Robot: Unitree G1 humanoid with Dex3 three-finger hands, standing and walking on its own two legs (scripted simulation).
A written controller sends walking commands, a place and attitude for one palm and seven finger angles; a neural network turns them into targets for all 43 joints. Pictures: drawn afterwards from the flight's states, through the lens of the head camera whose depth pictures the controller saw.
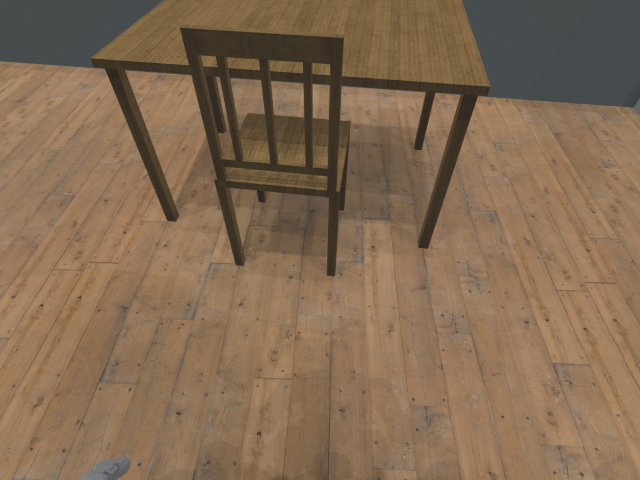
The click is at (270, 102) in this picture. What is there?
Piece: chair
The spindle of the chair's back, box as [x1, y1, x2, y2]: [259, 59, 277, 163]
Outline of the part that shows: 259,59 270,163 276,163 277,153 268,60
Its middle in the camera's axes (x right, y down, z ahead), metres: -0.14 -0.33 +1.05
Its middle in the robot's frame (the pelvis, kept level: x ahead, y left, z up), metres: +1.00 +0.19 -0.08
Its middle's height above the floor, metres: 0.69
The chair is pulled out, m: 0.00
